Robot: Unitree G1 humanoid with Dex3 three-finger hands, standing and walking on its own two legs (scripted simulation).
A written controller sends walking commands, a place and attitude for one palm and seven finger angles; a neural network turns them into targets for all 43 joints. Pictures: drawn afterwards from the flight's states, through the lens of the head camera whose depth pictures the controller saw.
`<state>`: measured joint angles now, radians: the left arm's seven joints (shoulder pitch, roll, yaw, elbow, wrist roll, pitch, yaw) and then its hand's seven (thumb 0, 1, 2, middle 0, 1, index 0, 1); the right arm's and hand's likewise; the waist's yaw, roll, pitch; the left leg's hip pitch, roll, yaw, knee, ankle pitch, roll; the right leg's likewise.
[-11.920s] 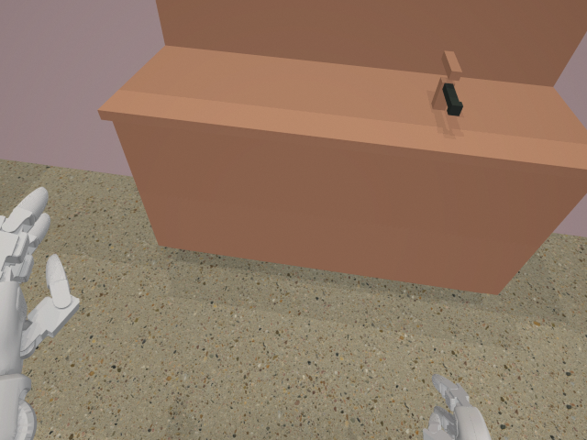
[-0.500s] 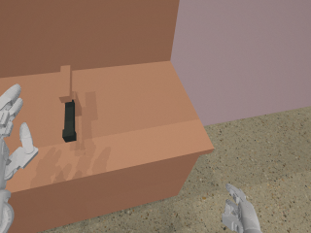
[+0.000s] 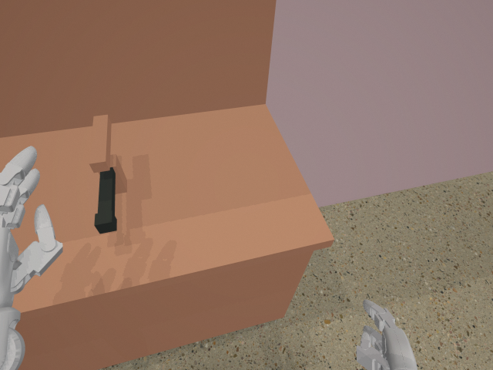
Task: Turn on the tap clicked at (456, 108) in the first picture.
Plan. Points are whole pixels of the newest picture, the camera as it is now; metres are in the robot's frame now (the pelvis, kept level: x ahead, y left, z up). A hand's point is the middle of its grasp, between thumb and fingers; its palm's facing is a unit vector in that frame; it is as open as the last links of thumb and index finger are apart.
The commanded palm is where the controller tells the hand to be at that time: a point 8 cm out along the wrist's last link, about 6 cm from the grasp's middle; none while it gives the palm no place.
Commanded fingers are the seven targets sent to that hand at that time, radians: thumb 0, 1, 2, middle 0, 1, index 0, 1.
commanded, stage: shuffle to correct the standing spot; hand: left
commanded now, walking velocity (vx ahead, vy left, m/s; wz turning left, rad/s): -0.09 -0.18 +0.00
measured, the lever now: (106, 222) +0.33 +0.28 +0.02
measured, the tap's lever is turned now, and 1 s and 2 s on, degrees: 0 0 0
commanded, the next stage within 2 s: come to a stop and stand still in 0.14 s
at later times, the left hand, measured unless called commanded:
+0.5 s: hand (51, 233) +0.22 +0.24 +0.19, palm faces +0.39 -0.80 -0.46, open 7.4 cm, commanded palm +0.14 +0.26 +0.17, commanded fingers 0.00 0.90 0.90 -0.20 -0.30 -0.20 -0.30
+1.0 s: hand (4, 272) +0.18 +0.28 +0.16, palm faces +0.39 -0.84 -0.38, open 7.4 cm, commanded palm +0.11 +0.31 +0.17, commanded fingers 0.00 0.90 0.90 -0.20 -0.30 -0.20 -0.30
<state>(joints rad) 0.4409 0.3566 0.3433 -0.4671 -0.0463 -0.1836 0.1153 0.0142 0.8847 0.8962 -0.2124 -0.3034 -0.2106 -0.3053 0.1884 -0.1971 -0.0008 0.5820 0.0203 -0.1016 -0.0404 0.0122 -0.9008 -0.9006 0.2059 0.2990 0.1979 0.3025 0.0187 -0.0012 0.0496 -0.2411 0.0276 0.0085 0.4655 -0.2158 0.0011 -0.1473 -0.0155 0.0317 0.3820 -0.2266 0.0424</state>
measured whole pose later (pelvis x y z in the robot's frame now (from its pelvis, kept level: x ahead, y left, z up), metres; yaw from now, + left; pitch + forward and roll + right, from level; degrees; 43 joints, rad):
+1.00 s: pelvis -0.03 +0.02 -0.01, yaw +3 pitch +1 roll -1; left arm 0.41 0.46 0.39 -0.49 -0.10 -0.31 0.09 0.01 0.88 0.90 -0.21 -0.30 -0.21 -0.31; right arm 0.14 -0.16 0.03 0.62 0.02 -0.22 0.02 0.01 -0.90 -0.90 0.21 0.30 0.20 0.30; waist 0.03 -0.06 0.10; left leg -0.34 -0.03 -0.03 0.50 -0.17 0.03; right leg -0.24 -0.06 -0.01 0.45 -0.22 0.07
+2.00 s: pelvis -0.03 +0.00 -0.01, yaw -1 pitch -1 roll -2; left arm 0.41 0.36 0.35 -0.49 -0.06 -0.18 0.09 0.01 0.89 0.90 -0.21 -0.30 -0.21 -0.30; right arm 0.18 -0.17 0.03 0.55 0.03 -0.13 -0.02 0.01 -0.90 -0.90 0.21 0.30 0.20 0.30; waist 0.02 -0.01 0.07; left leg -0.30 0.05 0.01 0.53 -0.21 -0.01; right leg -0.21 0.01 0.04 0.45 -0.22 0.03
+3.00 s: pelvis -0.02 +0.01 -0.01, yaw -2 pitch -2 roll -1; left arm 0.44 0.37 0.32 -0.49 -0.05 -0.21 0.09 0.01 0.89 0.90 -0.21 -0.30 -0.21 -0.30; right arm 0.18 -0.18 0.00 0.54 0.02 -0.14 0.00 0.01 -0.90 -0.90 0.21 0.30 0.20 0.30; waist 0.00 -0.04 0.07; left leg -0.27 0.04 0.05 0.54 -0.24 0.01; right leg -0.20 -0.02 0.03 0.49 -0.25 0.05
